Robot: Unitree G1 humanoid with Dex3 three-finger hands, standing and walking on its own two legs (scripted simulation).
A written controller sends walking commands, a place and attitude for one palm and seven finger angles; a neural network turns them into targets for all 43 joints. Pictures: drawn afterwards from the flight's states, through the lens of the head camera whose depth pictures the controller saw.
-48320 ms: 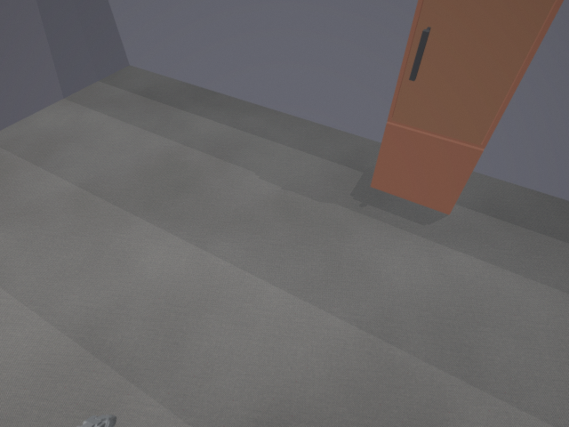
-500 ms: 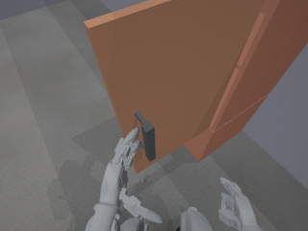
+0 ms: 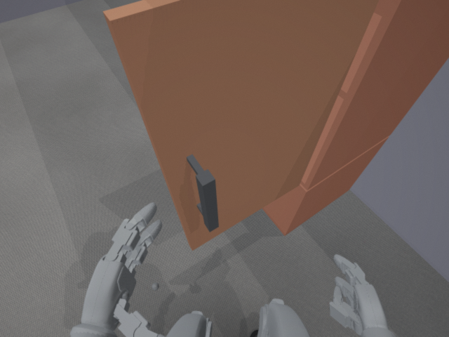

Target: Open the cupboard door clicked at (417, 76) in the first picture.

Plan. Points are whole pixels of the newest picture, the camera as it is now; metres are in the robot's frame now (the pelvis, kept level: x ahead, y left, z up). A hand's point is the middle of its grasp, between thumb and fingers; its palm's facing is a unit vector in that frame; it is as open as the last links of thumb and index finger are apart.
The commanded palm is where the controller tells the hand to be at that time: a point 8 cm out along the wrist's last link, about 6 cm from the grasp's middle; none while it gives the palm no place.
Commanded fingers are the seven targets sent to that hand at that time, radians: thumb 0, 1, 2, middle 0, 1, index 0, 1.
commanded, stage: draw the hand back to the body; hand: left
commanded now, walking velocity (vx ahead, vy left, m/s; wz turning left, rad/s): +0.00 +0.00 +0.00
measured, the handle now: (203, 196) +0.34 +0.06 +0.06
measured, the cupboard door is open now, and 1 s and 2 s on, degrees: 88 88 88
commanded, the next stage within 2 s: step back with the hand held close in 1.68 s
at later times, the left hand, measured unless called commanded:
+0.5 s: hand (104, 282) +0.18 +0.16 +0.12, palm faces -0.08 -0.99 -0.06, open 16.3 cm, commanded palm +0.15 +0.22 +0.14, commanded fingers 0.00 -0.47 0.31 -0.15 -0.30 -0.15 -0.30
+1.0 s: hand out of the picture +0.21 +0.24 +0.20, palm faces +0.28 -0.88 -0.39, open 12.7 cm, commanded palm +0.16 +0.29 +0.23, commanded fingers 0.00 0.41 0.69 -0.18 -0.30 -0.18 -0.30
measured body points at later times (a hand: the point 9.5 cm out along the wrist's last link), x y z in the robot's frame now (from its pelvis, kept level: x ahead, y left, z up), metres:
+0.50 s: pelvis +0.00 +0.01 +0.04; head +0.03 +0.01 +0.49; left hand +0.18 +0.21 +0.13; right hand +0.18 -0.21 -0.02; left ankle -0.03 +0.11 -0.63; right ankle +0.05 -0.09 -0.63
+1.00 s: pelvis +0.03 +0.03 +0.09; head +0.02 +0.01 +0.54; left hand +0.19 +0.29 +0.23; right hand +0.20 -0.18 +0.01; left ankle -0.03 +0.11 -0.63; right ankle +0.05 -0.09 -0.63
